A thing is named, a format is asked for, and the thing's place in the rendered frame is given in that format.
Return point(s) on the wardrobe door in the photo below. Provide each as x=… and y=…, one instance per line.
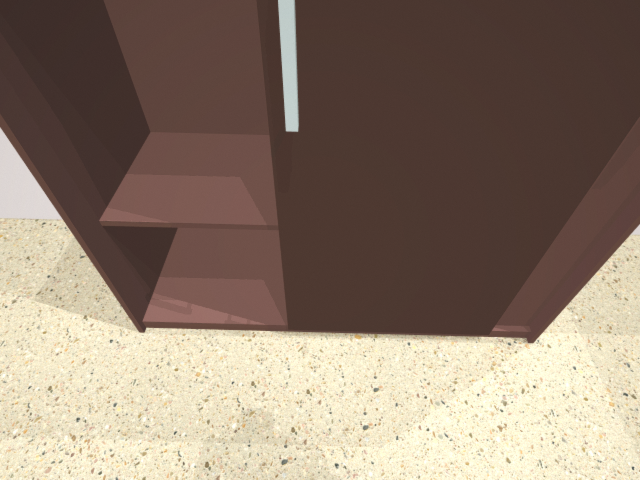
x=442, y=147
x=610, y=194

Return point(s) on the handle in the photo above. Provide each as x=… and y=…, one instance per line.
x=287, y=23

